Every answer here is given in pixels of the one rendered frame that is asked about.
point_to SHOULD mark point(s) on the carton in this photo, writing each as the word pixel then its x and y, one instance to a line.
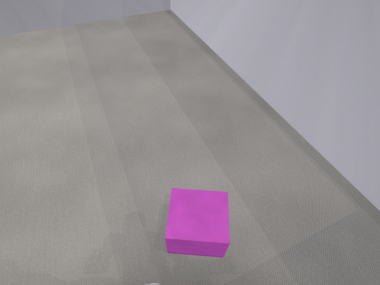
pixel 198 223

